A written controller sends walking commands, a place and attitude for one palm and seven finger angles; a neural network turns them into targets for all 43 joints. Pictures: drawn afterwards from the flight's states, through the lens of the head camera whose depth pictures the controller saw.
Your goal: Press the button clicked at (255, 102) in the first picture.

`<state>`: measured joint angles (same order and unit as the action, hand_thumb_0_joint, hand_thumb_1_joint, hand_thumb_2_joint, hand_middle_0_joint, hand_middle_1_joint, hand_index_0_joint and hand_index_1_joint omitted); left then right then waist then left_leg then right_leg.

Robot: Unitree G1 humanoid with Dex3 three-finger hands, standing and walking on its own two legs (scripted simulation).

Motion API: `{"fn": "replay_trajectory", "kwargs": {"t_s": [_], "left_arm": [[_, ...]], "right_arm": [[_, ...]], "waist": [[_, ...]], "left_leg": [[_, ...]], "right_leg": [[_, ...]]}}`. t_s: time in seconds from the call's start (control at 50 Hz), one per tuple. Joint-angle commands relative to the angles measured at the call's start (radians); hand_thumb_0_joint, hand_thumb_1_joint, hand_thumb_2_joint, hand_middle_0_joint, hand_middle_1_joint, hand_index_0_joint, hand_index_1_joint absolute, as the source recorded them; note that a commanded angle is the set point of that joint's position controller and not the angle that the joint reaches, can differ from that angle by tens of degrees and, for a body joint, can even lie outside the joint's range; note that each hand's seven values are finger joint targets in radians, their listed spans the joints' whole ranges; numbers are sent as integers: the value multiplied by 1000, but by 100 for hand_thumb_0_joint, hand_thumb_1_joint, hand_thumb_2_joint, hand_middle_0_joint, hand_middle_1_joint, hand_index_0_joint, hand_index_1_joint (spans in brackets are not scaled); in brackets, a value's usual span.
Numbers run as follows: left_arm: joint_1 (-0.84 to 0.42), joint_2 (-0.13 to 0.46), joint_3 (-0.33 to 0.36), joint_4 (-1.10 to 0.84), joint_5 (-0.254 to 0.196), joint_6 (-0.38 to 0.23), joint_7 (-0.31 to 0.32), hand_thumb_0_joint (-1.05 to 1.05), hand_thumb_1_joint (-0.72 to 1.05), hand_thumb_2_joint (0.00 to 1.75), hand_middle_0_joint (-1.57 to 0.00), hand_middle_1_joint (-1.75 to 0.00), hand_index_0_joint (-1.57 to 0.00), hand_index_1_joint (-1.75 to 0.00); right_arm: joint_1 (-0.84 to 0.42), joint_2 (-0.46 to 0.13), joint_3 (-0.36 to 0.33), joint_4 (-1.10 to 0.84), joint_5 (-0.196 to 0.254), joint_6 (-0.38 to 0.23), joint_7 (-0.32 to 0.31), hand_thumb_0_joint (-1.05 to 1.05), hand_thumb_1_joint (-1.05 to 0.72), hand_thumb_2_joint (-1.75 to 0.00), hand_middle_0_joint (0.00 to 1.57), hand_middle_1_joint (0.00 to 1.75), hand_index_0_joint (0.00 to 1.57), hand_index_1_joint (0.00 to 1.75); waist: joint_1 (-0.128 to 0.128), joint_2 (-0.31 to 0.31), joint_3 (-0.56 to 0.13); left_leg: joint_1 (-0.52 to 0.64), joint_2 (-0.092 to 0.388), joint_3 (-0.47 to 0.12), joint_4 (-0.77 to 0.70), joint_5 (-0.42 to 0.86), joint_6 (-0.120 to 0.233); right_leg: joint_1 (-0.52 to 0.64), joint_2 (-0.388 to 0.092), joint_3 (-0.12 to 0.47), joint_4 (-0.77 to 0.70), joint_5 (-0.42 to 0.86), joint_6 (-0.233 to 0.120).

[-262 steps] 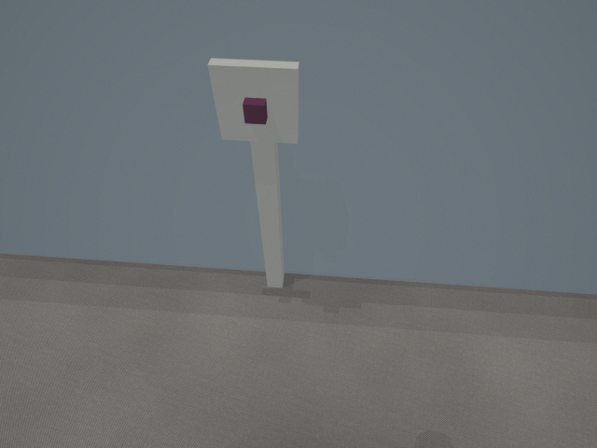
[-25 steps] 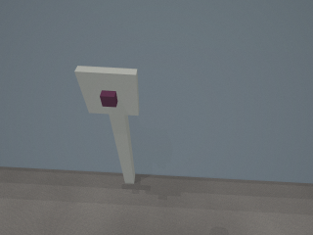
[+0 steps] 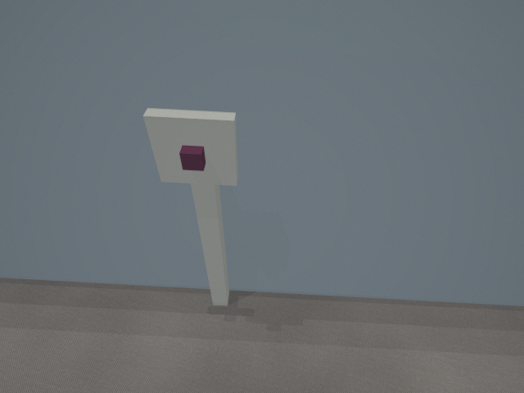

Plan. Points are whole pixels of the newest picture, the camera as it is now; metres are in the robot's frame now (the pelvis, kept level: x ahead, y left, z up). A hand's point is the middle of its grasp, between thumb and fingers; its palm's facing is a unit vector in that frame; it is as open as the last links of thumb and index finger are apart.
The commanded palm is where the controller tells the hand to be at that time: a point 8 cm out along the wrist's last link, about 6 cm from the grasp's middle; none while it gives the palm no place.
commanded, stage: come to a stop and stand still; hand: left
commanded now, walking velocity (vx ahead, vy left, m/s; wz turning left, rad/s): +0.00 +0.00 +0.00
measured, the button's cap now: (193, 157) +0.56 +0.18 +0.04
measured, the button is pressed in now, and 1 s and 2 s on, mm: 0 0 0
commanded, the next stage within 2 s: look again from close up in 0.22 s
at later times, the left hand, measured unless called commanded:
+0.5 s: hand out of the picture -0.03 +0.17 -0.19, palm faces +0.01 -0.99 -0.17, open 7.4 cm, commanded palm none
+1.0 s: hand out of the picture +0.02 +0.17 -0.18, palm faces +0.01 -0.99 -0.17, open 7.3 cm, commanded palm none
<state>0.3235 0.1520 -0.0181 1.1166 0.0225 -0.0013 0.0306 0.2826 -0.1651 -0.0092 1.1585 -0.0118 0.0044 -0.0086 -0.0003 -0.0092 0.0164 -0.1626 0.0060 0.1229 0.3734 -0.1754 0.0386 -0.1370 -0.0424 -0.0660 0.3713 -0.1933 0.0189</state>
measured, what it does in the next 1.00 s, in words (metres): stands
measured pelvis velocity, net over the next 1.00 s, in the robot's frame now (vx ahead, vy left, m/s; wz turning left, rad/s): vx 0.03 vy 0.00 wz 0.00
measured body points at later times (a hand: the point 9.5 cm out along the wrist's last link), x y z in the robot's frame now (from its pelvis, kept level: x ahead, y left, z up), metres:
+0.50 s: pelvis -0.01 +0.01 -0.01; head -0.01 +0.01 +0.44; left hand -0.03 +0.22 -0.17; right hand -0.01 -0.20 -0.17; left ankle +0.02 +0.09 -0.75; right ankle +0.01 -0.13 -0.74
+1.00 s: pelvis +0.03 +0.00 -0.01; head +0.04 +0.01 +0.44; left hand +0.02 +0.22 -0.17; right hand +0.04 -0.23 -0.16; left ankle +0.02 +0.09 -0.75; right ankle +0.01 -0.13 -0.75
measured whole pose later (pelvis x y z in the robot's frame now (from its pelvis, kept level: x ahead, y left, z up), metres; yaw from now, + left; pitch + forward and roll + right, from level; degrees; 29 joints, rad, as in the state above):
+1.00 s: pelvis +0.03 +0.00 -0.01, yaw +0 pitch -1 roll +0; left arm 0.30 0.15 -0.01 1.09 0.02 -0.01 0.03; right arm 0.26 -0.17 0.01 1.10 -0.02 -0.02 -0.02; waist 0.00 -0.01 0.03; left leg -0.21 0.00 0.12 0.48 -0.27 0.04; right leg -0.19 -0.05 -0.06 0.48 -0.29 0.02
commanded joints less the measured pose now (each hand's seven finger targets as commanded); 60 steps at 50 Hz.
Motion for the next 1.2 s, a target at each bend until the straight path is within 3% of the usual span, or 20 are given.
{"fn": "replay_trajectory", "kwargs": {"t_s": [0.0,0.28,0.3,0.32,0.34,0.36,0.4,0.44,0.48,0.52,0.7,0.88,0.94,0.98,1.0,1.04,1.08,1.12,1.18], "left_arm": [[77,85,22,-26,-4,-13,13,0,90,90,-20,-30,-20,-30],[151,33,21,1,-2,-20,19,0,90,90,-20,-30,-20,-30],[149,71,7,12,14,-35,44,0,90,90,-20,-30,-20,-30],[109,111,21,-31,2,-38,35,0,90,90,-20,-30,-20,-30],[63,135,30,-56,3,-42,29,0,90,90,-20,-30,-20,-30],[44,124,35,-72,2,-40,25,0,90,90,-20,-30,-20,-30],[37,87,29,-81,-2,-36,20,0,90,90,-20,-30,-20,-30],[72,56,28,-87,2,-26,18,0,90,90,-20,-30,-20,-30],[99,38,21,-75,4,-23,13,0,90,90,-20,-30,-20,-30],[93,40,20,-77,2,-25,11,0,90,90,-20,-30,-20,-30],[49,81,24,-88,-5,-30,11,0,90,90,-20,-30,-20,-30],[34,96,24,-64,-6,-27,10,0,90,90,-20,-30,-20,-30],[44,83,25,-47,-1,-21,6,0,90,90,-20,-30,-20,-30],[47,72,27,-48,3,-16,-1,0,90,90,-20,-30,-20,-30],[49,68,26,-51,5,-17,-2,0,90,90,-20,-30,-20,-30],[64,65,25,-42,3,-22,2,0,90,90,-20,-30,-20,-30],[81,74,25,-30,-5,-32,9,0,90,90,-20,-30,-20,-30],[76,88,28,-34,-8,-36,15,0,90,90,-20,-30,-20,-30],[75,102,37,-56,-7,-30,25,0,90,90,-20,-30,-20,-30]], "right_arm": [[49,-94,-21,-28,4,-11,-10,0,-90,-90,20,30,20,30],[107,-55,-24,-15,7,-21,-19,0,-90,-90,20,30,20,30],[-23,-81,-4,-107,0,-33,-2,0,-90,-90,20,30,20,30],[42,-32,-8,-129,-1,-12,4,0,-90,-90,20,30,20,30],[79,-42,-6,-121,-14,-4,13,0,-90,-90,20,30,20,30],[120,-36,-11,-126,-13,-5,12,0,-90,-90,20,30,20,30],[135,-35,-9,-132,-12,-14,5,0,-90,-90,20,30,20,30],[102,-64,-11,-152,-13,-24,0,0,-90,-90,20,30,20,30],[55,-79,-13,-165,-9,-27,-3,0,-90,-90,20,30,20,30],[52,-80,-12,-164,-8,-30,-3,0,-90,-90,20,30,20,30],[55,-90,-1,-129,-5,-43,-8,0,-90,-90,20,30,20,30],[33,-92,4,-97,-1,-42,-13,0,-90,-90,20,30,20,30],[42,-93,1,-79,-5,-36,-13,0,-90,-90,20,30,20,30],[41,-109,-8,-81,-8,-32,-13,0,-90,-90,20,30,20,30],[37,-110,-12,-83,-7,-31,-13,0,-90,-90,20,30,20,30],[24,-90,-7,-82,-4,-35,-16,0,-90,-90,20,30,20,30],[29,-66,1,-74,-1,-43,-23,0,-90,-90,20,30,20,30],[42,-66,0,-64,3,-42,-26,0,-90,-90,20,30,20,30],[35,-69,-7,-70,5,-33,-27,0,-90,-90,20,30,20,30]], "waist": [[-2,20,94],[2,9,90],[41,-14,168],[-20,-54,80],[-32,-57,56],[-54,-36,22],[-52,42,45],[-14,134,65],[16,57,88],[17,-7,92],[4,-1,30],[1,14,14],[-4,14,26],[-7,48,66],[-2,74,79],[8,34,83],[5,-17,32],[-1,-17,-9],[4,-6,-16]], "left_leg": [[-73,113,-153,-136,-205,-20],[-87,122,-158,-120,-178,-11],[-198,118,-82,102,-98,-49],[-109,52,-99,116,-194,-44],[-78,38,-80,180,-176,-43],[-46,42,-83,185,-169,-35],[-84,74,-138,86,-190,-18],[-209,128,-231,-47,-300,12],[-273,139,-249,-94,-353,26],[-253,123,-226,-87,-300,22],[-97,107,-158,-29,0,12],[-40,109,-133,-6,105,4],[-37,125,-147,-23,-58,12],[-60,153,-182,-69,-199,26],[-71,158,-188,-75,-195,31],[-73,139,-155,-23,-9,26],[-27,113,-109,46,208,7],[9,112,-104,55,267,-4],[11,112,-95,75,316,-10]], "right_leg": [[-92,-64,97,-88,-103,-29],[-104,-55,93,-47,-42,-36],[-153,-104,102,-34,50,-45],[-221,-123,166,-85,-326,-65],[-276,-131,165,-90,-405,-73],[-316,-132,147,-69,-425,-78],[-311,-76,104,19,-336,-75],[-195,-21,35,116,-210,-57],[-119,-16,26,127,-130,-50],[-111,-30,45,102,-103,-51],[-81,-63,64,55,31,-43],[-58,-68,73,38,82,-40],[-79,-48,48,58,-46,-43],[-124,-28,21,94,-115,-47],[-131,-27,15,100,-101,-47],[-103,-42,45,70,23,-45],[-58,-72,82,51,229,-47],[-31,-84,90,65,333,-50],[-27,-98,100,97,409,-56]]}}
